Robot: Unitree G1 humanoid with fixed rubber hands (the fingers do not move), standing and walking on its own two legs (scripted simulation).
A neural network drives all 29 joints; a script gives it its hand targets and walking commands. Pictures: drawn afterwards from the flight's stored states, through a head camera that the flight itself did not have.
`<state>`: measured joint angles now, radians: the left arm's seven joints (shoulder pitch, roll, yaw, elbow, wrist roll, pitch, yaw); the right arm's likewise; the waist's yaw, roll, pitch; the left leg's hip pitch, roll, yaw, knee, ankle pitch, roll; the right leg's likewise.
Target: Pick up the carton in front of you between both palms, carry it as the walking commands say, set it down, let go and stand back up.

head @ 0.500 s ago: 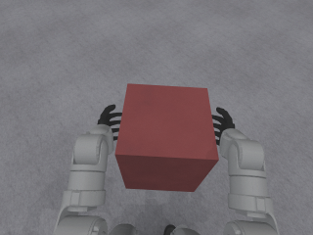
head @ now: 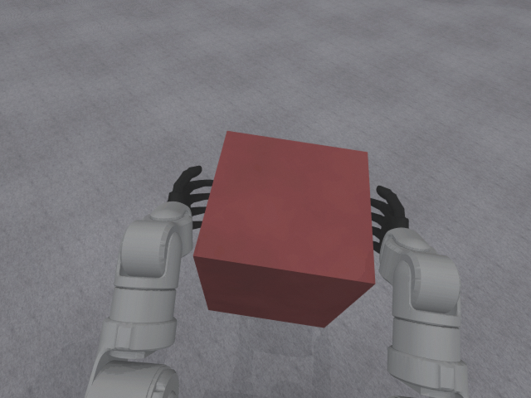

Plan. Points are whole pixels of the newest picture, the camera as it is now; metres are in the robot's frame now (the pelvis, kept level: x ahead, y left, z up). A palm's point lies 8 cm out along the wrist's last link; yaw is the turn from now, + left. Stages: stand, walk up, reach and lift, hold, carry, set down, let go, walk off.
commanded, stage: carry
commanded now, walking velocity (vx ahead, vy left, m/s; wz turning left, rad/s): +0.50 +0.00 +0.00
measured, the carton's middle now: (280, 238) +0.36 -0.01 +0.03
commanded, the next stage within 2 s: none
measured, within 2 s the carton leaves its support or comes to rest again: neither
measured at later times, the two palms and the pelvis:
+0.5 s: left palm (227, 148) +0.51 +0.08 +0.09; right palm (388, 148) +0.53 -0.22 +0.08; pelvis +0.21 -0.08 +0.01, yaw +2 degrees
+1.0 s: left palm (221, 84) +0.78 +0.12 +0.06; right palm (346, 90) +0.76 -0.18 +0.06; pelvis +0.51 -0.02 +0.00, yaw -2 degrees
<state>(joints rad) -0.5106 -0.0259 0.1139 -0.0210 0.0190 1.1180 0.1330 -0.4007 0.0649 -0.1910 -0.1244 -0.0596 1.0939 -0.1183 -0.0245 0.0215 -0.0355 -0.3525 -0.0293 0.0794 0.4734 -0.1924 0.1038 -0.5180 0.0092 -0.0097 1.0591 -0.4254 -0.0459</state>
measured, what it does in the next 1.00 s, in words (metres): walks ahead: right foot, then left foot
